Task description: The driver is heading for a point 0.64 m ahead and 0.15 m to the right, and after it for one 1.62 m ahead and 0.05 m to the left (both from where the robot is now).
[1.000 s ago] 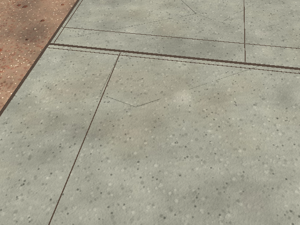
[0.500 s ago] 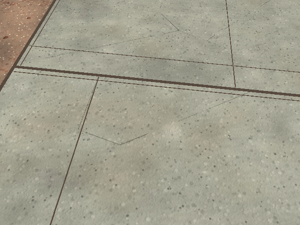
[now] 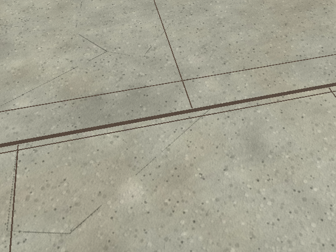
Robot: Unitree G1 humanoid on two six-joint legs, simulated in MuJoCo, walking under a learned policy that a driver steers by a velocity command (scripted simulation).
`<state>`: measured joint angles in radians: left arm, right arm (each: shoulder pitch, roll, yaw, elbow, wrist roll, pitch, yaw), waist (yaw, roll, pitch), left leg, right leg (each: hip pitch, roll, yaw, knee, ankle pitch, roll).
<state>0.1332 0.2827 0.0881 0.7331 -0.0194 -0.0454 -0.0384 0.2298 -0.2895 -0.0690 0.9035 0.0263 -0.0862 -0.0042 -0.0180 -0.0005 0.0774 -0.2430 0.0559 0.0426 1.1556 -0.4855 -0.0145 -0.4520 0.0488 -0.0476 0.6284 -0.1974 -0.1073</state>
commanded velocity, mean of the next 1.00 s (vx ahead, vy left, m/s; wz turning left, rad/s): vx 0.50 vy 0.00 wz -0.53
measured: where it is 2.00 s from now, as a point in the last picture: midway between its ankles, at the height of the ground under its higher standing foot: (236, 122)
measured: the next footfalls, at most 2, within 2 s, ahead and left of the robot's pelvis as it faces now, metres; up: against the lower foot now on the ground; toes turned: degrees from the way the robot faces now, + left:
left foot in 0.40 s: +0.43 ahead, +0.11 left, +0.00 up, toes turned -17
right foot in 0.92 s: +0.57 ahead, -0.26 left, +0.00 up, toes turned -34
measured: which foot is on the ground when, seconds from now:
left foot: up 0.00-0.38, down 0.40-0.94, up 0.96-1.00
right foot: down 0.00-0.42, up 0.44-0.90, down 0.92-1.00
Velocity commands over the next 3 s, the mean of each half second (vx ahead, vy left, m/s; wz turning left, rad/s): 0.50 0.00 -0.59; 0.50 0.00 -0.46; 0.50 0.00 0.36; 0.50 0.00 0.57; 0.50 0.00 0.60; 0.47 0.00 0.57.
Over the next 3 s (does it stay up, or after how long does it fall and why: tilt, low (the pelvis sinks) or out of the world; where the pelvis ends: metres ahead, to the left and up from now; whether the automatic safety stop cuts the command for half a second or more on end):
stays up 1.59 -0.16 0.00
